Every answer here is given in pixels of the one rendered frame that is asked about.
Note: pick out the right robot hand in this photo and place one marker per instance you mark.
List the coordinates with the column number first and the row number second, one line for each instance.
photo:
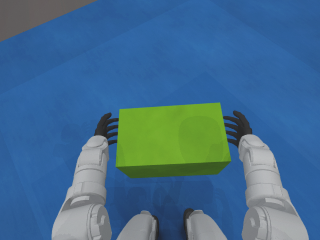
column 242, row 129

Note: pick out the robot right upper arm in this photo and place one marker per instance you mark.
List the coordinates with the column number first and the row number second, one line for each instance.
column 265, row 223

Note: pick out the robot left thigh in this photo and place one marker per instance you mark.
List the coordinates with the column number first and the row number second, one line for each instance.
column 139, row 227

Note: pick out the left robot hand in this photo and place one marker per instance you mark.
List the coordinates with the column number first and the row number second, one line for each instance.
column 103, row 128

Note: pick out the robot left upper arm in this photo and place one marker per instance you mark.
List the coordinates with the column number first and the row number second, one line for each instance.
column 88, row 222

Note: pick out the right robot foot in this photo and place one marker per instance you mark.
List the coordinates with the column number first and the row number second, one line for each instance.
column 186, row 215

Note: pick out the right robot forearm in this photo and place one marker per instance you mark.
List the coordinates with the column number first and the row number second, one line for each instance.
column 263, row 181

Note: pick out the left robot forearm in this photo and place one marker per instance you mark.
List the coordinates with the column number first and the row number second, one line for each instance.
column 89, row 178

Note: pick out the carton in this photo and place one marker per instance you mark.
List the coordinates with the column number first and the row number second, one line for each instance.
column 170, row 141

